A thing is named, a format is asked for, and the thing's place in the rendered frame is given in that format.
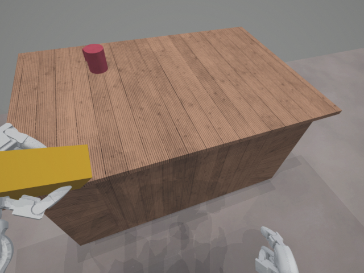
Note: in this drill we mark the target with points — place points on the robot right hand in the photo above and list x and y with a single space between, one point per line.
279 261

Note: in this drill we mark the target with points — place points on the robot left hand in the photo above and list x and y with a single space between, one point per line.
26 206

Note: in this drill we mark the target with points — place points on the table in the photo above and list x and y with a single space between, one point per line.
175 121

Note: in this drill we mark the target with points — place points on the sponge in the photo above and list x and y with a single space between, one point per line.
40 171

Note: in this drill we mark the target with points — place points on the left robot forearm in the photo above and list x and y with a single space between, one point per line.
6 246

